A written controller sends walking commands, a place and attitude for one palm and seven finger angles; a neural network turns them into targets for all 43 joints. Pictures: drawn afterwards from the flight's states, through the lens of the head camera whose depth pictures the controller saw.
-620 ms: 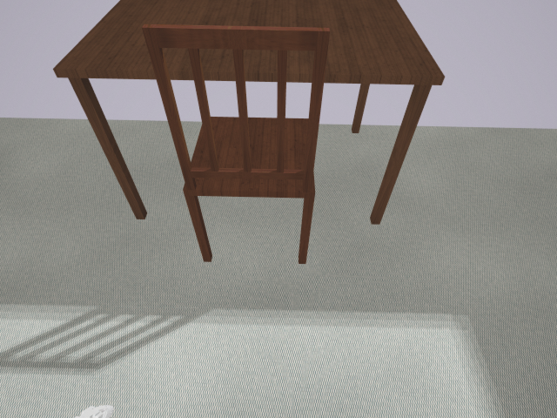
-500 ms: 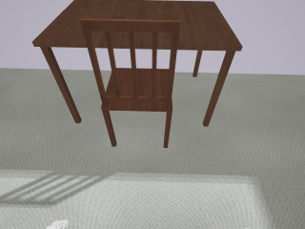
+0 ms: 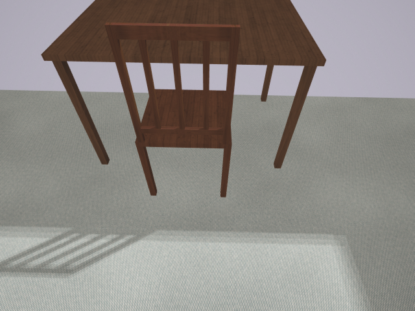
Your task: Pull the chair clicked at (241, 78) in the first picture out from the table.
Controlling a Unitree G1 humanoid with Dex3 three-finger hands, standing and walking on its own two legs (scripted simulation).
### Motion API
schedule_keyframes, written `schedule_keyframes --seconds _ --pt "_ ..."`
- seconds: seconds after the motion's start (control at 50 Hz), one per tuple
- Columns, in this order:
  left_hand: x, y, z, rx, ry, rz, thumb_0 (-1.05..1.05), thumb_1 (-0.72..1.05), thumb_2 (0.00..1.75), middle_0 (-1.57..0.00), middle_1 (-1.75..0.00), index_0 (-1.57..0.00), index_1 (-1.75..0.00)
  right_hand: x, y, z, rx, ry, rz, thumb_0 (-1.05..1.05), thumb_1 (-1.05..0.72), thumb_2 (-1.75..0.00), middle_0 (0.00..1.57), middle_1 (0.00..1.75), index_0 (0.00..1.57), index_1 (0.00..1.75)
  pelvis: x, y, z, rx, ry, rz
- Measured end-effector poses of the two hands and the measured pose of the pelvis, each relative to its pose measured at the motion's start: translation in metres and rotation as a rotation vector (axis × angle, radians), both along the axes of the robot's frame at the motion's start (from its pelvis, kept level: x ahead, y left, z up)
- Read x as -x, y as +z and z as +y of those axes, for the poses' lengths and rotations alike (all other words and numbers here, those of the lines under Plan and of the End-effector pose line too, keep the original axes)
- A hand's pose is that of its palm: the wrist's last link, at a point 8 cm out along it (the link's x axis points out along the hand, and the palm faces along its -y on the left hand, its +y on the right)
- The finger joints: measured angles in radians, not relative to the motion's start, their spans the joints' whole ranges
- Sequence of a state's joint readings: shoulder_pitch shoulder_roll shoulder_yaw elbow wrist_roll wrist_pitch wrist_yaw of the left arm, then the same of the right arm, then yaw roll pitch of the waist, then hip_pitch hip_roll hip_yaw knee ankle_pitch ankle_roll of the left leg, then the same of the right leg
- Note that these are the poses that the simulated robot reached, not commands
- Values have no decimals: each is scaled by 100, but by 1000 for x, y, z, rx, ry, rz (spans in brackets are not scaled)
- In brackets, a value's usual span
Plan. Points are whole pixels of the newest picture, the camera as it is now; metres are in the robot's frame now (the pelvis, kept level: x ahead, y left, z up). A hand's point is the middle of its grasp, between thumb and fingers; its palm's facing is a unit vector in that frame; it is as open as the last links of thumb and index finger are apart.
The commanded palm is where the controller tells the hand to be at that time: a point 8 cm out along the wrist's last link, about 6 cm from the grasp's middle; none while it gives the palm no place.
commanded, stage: stand and wait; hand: left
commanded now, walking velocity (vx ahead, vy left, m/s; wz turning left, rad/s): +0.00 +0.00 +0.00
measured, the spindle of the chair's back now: (178, 90) +0.85 +0.16 -0.06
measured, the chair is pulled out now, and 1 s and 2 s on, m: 0.00 0.00 0.00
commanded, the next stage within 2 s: look at it before walking up in 0.40 s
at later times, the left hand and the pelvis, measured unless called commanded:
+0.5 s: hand out of the picture +0.06 +0.22 -0.16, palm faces -0.04 -0.95 -0.30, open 7.4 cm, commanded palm none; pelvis -0.01 +0.00 +0.00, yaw +0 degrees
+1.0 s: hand out of the picture +0.07 +0.23 -0.16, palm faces -0.03 -0.95 -0.32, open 7.4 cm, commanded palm none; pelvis +0.00 +0.00 +0.00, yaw +0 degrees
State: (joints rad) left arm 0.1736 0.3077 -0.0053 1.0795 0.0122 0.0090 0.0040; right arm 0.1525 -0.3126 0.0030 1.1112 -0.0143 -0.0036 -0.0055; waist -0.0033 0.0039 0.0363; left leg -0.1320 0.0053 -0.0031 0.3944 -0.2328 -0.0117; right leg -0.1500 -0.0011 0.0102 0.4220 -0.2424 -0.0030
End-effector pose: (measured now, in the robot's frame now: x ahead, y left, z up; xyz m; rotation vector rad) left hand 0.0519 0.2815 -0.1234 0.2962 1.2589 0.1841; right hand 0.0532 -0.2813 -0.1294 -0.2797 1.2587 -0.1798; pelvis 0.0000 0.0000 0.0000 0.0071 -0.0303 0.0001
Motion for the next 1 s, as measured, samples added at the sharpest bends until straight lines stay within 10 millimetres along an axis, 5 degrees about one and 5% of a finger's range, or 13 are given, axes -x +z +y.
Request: schedule_keyframes --seconds 0.28,1.0 --pt "-2 1 -7 8 -11 -17 1 91 90 -20 -30 -21 -29 14 -2 1 -13 -9 13 0 -91 -90 20 30 20 30 7 1 -3 0 -3 1" --pt "-14 3 -6 1 -10 -18 1 91 90 -20 -30 -21 -29 -4 1 -3 -5 -5 -5 0 -91 -90 20 30 20 30 -3 2 -5 0 -7 10"
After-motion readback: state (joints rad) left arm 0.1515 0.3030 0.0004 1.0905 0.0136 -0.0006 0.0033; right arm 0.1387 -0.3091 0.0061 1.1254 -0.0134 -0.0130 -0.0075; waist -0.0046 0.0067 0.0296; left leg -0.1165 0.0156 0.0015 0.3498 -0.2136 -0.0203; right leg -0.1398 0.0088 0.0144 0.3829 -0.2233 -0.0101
